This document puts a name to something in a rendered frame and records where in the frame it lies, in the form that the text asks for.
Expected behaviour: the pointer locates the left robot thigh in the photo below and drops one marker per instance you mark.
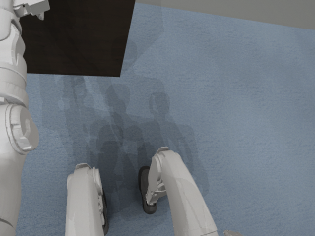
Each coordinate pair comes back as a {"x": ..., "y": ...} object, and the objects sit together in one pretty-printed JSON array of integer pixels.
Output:
[{"x": 82, "y": 208}]

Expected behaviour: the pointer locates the right robot shin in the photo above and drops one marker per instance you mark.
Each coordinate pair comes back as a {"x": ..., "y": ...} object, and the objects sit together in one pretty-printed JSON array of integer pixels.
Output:
[{"x": 155, "y": 190}]

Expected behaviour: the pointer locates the robot left hand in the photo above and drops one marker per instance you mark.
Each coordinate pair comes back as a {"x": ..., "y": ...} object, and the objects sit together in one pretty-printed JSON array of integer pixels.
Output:
[{"x": 34, "y": 7}]

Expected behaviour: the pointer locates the cabinet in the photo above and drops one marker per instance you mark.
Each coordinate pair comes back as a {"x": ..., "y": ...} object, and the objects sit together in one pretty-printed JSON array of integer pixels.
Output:
[{"x": 78, "y": 37}]

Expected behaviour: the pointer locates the robot left upper arm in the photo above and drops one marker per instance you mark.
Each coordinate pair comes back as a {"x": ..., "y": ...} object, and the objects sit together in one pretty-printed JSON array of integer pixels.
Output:
[{"x": 18, "y": 136}]

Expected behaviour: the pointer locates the robot left forearm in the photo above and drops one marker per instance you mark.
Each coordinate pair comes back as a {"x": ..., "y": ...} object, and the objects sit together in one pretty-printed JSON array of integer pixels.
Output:
[{"x": 13, "y": 67}]

